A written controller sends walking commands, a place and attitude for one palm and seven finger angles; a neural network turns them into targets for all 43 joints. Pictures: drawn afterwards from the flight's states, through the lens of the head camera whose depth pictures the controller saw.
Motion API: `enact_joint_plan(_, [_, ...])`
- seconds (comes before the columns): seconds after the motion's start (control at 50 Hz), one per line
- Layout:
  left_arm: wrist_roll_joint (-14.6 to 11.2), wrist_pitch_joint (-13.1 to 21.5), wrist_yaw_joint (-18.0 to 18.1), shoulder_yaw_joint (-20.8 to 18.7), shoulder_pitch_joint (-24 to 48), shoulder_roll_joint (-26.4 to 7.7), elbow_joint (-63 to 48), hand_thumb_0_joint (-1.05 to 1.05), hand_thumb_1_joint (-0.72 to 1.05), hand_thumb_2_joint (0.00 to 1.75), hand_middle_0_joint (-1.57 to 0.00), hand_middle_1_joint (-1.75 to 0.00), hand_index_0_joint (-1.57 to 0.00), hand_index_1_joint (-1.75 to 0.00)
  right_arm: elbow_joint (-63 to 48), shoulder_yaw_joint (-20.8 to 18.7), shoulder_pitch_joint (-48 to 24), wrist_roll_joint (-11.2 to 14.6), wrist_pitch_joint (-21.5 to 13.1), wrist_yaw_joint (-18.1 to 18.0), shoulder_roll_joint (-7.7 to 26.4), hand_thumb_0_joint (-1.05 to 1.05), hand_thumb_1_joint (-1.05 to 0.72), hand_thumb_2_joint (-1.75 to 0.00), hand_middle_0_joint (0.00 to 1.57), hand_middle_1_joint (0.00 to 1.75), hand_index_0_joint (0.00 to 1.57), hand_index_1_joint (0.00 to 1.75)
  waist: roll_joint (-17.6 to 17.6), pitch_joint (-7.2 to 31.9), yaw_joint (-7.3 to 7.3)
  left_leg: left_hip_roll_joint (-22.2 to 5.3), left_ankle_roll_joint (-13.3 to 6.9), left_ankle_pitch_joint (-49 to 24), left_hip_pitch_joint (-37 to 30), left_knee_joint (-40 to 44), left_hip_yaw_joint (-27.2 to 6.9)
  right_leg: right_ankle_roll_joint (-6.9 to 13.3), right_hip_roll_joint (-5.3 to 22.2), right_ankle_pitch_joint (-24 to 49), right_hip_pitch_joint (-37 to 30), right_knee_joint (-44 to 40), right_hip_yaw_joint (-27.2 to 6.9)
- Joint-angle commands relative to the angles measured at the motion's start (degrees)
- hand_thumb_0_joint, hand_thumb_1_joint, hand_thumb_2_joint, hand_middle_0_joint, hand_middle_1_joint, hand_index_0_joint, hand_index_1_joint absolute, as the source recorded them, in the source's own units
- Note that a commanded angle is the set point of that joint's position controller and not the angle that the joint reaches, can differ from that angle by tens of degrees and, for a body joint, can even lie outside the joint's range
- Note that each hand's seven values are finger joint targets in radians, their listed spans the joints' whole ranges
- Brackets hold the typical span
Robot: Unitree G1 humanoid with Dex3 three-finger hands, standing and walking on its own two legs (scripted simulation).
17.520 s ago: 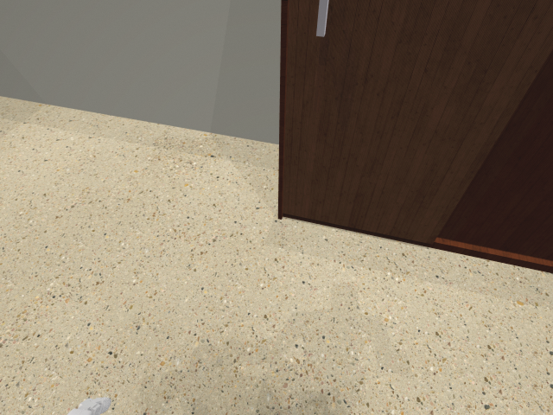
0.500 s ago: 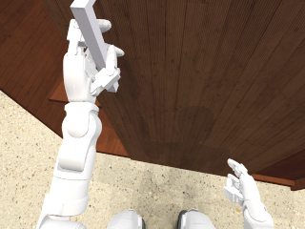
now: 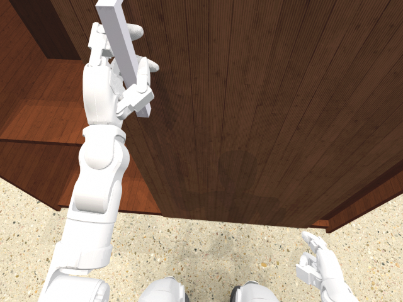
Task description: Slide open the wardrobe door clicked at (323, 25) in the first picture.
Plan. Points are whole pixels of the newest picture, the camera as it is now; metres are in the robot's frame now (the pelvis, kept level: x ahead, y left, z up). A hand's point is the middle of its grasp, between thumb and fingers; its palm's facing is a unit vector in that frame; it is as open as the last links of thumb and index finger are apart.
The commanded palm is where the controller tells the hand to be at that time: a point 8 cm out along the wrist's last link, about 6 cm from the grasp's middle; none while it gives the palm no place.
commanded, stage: step sideways, sliding the door along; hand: left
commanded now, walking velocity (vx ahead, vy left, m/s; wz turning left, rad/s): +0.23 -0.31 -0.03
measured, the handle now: (133, 61) +0.43 +0.14 +0.22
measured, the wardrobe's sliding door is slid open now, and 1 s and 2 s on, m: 0.54 0.58 0.58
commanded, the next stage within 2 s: stop walking and hold the door there in 0.58 s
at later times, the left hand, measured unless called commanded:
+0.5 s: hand (177, 80) +0.40 +0.07 +0.21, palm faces +0.51 -0.86 -0.05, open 6.5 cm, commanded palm +0.36 +0.04 +0.20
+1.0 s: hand (170, 83) +0.40 +0.08 +0.21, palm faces +0.71 -0.63 -0.33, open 6.7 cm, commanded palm +0.34 +0.11 +0.18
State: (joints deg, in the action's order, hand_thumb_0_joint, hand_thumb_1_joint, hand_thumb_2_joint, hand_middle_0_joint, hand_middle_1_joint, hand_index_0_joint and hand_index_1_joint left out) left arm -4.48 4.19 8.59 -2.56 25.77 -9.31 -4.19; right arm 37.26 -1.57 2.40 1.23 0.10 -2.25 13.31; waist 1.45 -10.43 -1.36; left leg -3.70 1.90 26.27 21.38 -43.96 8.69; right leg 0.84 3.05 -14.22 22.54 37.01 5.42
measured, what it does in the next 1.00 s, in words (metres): steps to the right: left foot, then right foot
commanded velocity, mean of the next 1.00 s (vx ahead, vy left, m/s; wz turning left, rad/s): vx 0.04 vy -0.09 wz -0.01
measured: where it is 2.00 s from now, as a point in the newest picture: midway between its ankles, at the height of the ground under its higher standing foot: outside the picture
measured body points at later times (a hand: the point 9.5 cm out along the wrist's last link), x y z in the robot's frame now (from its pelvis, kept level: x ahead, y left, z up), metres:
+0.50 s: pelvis +0.00 -0.19 +0.00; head +0.08 -0.20 +0.44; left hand +0.37 +0.11 +0.22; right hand +0.20 -0.41 -0.12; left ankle +0.00 -0.04 -0.69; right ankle +0.01 -0.32 -0.72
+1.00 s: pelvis +0.06 -0.31 +0.00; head +0.12 -0.35 +0.44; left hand +0.36 +0.11 +0.23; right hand +0.25 -0.58 -0.11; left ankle +0.03 -0.17 -0.66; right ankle +0.13 -0.44 -0.72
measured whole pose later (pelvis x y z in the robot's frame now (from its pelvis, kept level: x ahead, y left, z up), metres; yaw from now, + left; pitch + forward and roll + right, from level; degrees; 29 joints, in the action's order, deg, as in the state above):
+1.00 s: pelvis +0.06 -0.31 +0.00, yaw -1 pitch -2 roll +1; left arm -2.4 6.9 6.7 -36.9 20.8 -35.1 28.8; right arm 38.2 -1.8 3.2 3.8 -3.7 -3.5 19.5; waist 5.2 -9.3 -0.9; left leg -2.2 2.1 31.0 25.0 -63.4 0.1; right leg -0.1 3.9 -12.2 22.5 36.5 3.9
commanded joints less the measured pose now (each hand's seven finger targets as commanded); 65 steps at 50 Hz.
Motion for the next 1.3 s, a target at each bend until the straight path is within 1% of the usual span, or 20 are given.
enact_joint_plan(0.0, [0.34,9.34,-4.51,6.35,28.15,-3.01,-15.23,0.00,0.90,0.90,-0.45,-1.40,-0.45,-1.40,-8.48,-3.05,-0.92,-0.66,-3.06,-0.45,6.27,0.00,-0.90,-0.90,0.20,0.30,0.20,0.30,15.46,32.83,2.64,-32.22,-13.15,-43.68,-38.77,23.90,-34.37,-1.69,-1.64,-16.70,18.91,25.38,-4.21])
enact_joint_plan(0.06, [1.04,9.14,-4.97,5.96,36.17,-4.91,-16.82,0.00,0.90,0.90,-0.45,-1.40,-0.45,-1.40,-8.28,-2.01,-4.67,-0.04,-3.33,1.16,5.08,0.00,-0.90,-0.90,0.20,0.30,0.20,0.30,10.65,25.34,2.00,-31.99,-15.34,-26.65,-26.01,24.96,-30.50,-1.32,3.77,-9.51,20.81,36.85,-12.15])
enact_joint_plan(0.16, [1.16,5.56,-5.80,10.90,33.60,1.14,-10.41,0.00,0.90,0.90,-0.45,-1.40,-0.45,-1.40,-8.85,-2.80,0.36,0.80,-3.18,0.70,6.81,0.00,-0.90,-0.90,0.20,0.30,0.20,0.30,11.72,23.61,2.58,-21.01,-8.40,-28.22,-19.89,23.49,-5.47,-2.89,1.99,-2.41,8.51,19.33,-2.19])
enact_joint_plan(0.3, [0.00,5.10,-4.77,9.82,36.39,-0.65,-6.89,0.00,0.90,0.90,-0.45,-1.40,-0.45,-1.40,-10.07,-1.85,1.68,2.76,-5.61,1.26,5.69,0.00,-0.90,-0.90,0.20,0.30,0.20,0.30,17.89,28.85,2.45,-15.01,-5.39,-33.73,-21.35,10.70,-2.66,-3.28,-4.90,-1.85,-9.85,-6.70,5.65])
enact_joint_plan(0.38, [0.68,4.25,-2.37,1.01,35.17,-13.43,-5.72,0.00,0.90,0.90,-0.45,-1.40,-0.45,-1.40,-9.15,-1.25,-1.47,2.91,-5.23,-0.13,3.83,0.00,-0.90,-0.90,0.20,0.30,0.20,0.30,-25.01,27.78,-1.49,-0.09,-0.23,13.67,12.28,-23.51,-4.09,8.64,16.98,36.41,-28.46,-13.41,-21.85])
enact_joint_plan(0.42, [-0.09,4.65,-1.34,2.50,36.23,-9.12,-11.06,0.00,0.90,0.90,-0.45,-1.40,-0.45,-1.40,-6.87,-0.66,-1.90,2.43,-4.72,-1.33,3.86,0.00,-0.90,-0.90,0.20,0.30,0.20,0.30,-15.52,26.37,-0.56,-2.01,-1.03,13.50,13.73,-21.50,-7.26,11.88,16.50,44.51,-30.89,-7.32,-18.14])
enact_joint_plan(0.48, [-0.45,6.05,-0.80,2.66,34.72,-7.57,-11.51,0.00,0.90,0.90,-0.45,-1.40,-0.45,-1.40,-6.20,-1.01,1.19,2.06,-2.93,-1.21,4.51,0.00,-0.90,-0.90,0.20,0.30,0.20,0.30,-6.95,30.94,3.47,-2.49,-0.92,-15.63,-13.08,18.50,-0.47,4.10,8.66,38.82,-19.54,7.52,-1.73])
enact_joint_plan(0.52, [-2.10,6.95,-2.30,4.16,33.95,-5.12,-15.40,0.00,0.90,0.90,-0.45,-1.40,-0.45,-1.40,-8.81,-4.27,0.91,1.94,-3.13,-0.12,8.95,0.00,-0.90,-0.90,0.20,0.30,0.20,0.30,15.52,36.29,2.61,-30.50,-12.78,-65.63,-43.08,16.87,-30.20,-2.39,-0.34,-19.45,14.44,26.24,-4.11])
enact_joint_plan(0.54, [-0.67,6.41,-3.10,1.76,35.69,-7.26,-12.13,0.00,0.90,0.90,-0.45,-1.40,-0.45,-1.40,-9.35,-4.48,-0.54,2.71,-3.21,2.23,9.75,0.00,-0.90,-0.90,0.20,0.30,0.20,0.30,5.53,34.57,1.73,-31.58,-13.97,-56.36,-38.09,16.33,-27.36,-1.18,0.17,-18.25,14.64,32.64,-9.55])
enact_joint_plan(0.66, [0.10,4.54,-4.42,0.13,31.98,-11.07,-15.14,0.00,0.90,0.90,-0.45,-1.40,-0.45,-1.40,-9.57,-4.84,0.90,2.31,-4.17,2.87,8.56,0.00,-0.90,-0.90,0.20,0.30,0.20,0.30,17.40,26.79,2.16,-20.11,-8.78,-51.29,-30.79,17.39,-5.36,-3.51,0.22,-6.78,13.25,25.44,-1.48])
enact_joint_plan(0.68, [1.94,3.99,-1.82,-31.67,16.03,-43.30,11.51,0.00,0.90,0.90,-0.45,-1.40,-0.45,-1.40,-5.04,-5.18,4.81,1.85,-2.55,1.04,11.95,0.00,-0.90,-0.90,0.20,0.30,0.20,0.30,18.04,28.51,0.59,-19.22,-8.82,-54.86,-29.93,17.87,-2.91,-4.49,-1.49,-6.55,11.69,24.07,0.21])
enact_joint_plan(0.72, [1.16,5.54,-3.94,-20.96,19.38,-32.86,4.56,0.00,0.90,0.90,-0.45,-1.40,-0.45,-1.40,-8.87,-3.60,3.51,2.02,-3.30,1.22,9.89,0.00,-0.90,-0.90,0.20,0.30,0.20,0.30,23.37,26.56,1.19,-18.19,-7.10,-52.10,-25.22,16.10,0.45,-4.23,-2.60,-5.09,5.45,10.68,2.79])
enact_joint_plan(0.78, [1.97,6.39,-3.26,-24.65,13.92,-36.74,10.05,0.00,0.90,0.90,-0.45,-1.40,-0.45,-1.40,-9.20,-2.49,5.31,2.89,-6.09,0.71,9.74,0.00,-0.90,-0.90,0.20,0.30,0.20,0.30,20.71,25.58,0.74,-12.52,-2.89,-44.28,-22.33,8.10,3.74,-4.26,-6.00,5.79,-7.01,-7.10,6.22])
enact_joint_plan(0.84, [4.46,6.65,-2.15,-35.50,9.87,-50.63,18.66,0.00,0.90,0.90,-0.45,-1.40,-0.45,-1.40,-9.36,-1.54,2.67,2.15,-6.02,-1.00,7.18,0.00,-0.90,-0.90,0.20,0.30,0.20,0.30,-8.38,27.33,-0.18,0.65,-0.11,7.51,4.19,-16.57,-0.05,2.80,13.95,53.70,-27.46,-10.35,-18.65])
enact_joint_plan(0.86, [4.32,4.86,-1.48,-38.98,5.81,-53.85,24.93,0.00,0.90,0.90,-0.45,-1.40,-0.45,-1.40,-9.41,-0.60,2.38,1.96,-5.94,-2.06,8.20,0.00,-0.90,-0.90,0.20,0.30,0.20,0.30,-3.79,24.42,-0.92,0.48,-0.50,9.94,7.04,-18.34,-6.80,5.00,18.13,58.05,-24.43,-10.32,-21.48])
enact_joint_plan(0.9, [2.21,5.68,-0.38,-39.93,10.32,-51.76,18.80,0.00,0.90,0.90,-0.45,-1.40,-0.45,-1.40,-7.62,-1.56,2.22,3.02,-6.46,-1.84,9.92,0.00,-0.90,-0.90,0.20,0.30,0.20,0.30,-18.53,28.92,-0.75,1.08,0.13,8.42,8.09,-26.71,-13.06,6.99,20.29,49.82,-25.45,-9.64,-26.00])
enact_joint_plan(1.0, [3.20,6.97,0.13,-43.84,7.93,-53.52,29.31,0.00,0.90,0.90,-0.45,-1.40,-0.45,-1.40,-4.23,-1.94,1.71,2.32,-5.72,-2.09,11.69,0.00,-0.90,-0.90,0.20,0.30,0.20,0.30,-15.38,28.70,-0.07,2.46,-0.45,3.18,2.55,-15.45,-10.47,5.70,18.15,37.72,-18.77,-11.50,-15.42])
enact_joint_plan(1.14, [4.51,9.20,-0.43,-39.47,13.49,-53.03,32.97,0.00,0.90,0.90,-0.45,-1.40,-0.45,-1.40,-2.57,-2.21,6.73,1.81,-5.49,-2.17,12.85,0.00,-0.90,-0.90,0.20,0.30,0.20,0.30,-5.40,25.35,0.94,2.62,-1.74,-8.43,-10.88,13.14,-6.80,3.78,13.73,9.72,-8.25,-16.68,-13.42])
enact_joint_plan(1.24, [4.58,10.21,-0.79,-36.31,15.36,-51.45,35.30,0.00,0.90,0.90,-0.45,-1.40,-0.45,-1.40,-4.67,-1.48,7.38,1.99,-4.39,-2.93,13.63,0.00,-0.90,-0.90,0.20,0.30,0.20,0.30,18.10,16.59,0.36,-12.32,-8.31,-13.85,4.65,30.60,-18.13,-1.53,-1.36,-5.70,-10.96,3.99,-2.31])
enact_joint_plan(1.28, [4.21,9.83,-0.59,-36.22,16.68,-52.59,34.41,0.00,0.90,0.90,-0.45,-1.40,-0.45,-1.40,-4.62,-2.02,8.27,1.99,-4.39,-3.45,13.18,0.00,-0.90,-0.90,0.20,0.30,0.20,0.30,14.02,17.86,-0.03,-11.67,-9.33,-22.95,1.40,26.03,-15.72,-1.85,-0.98,-5.68,-9.63,6.56,-3.94])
